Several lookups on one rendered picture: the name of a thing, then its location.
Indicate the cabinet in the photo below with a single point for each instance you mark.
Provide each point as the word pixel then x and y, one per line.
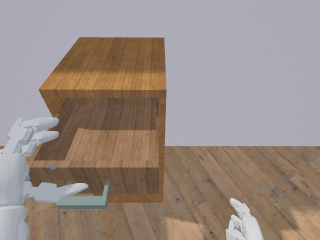
pixel 113 67

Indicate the left robot forearm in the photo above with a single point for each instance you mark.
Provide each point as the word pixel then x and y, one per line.
pixel 12 225

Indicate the left robot hand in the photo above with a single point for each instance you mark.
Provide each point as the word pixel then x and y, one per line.
pixel 14 167

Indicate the drawer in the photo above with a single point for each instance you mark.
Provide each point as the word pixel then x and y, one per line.
pixel 102 139

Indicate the right robot hand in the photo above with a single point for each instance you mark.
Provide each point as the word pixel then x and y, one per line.
pixel 248 227

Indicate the handle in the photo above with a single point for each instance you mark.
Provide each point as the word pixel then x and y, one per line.
pixel 85 202

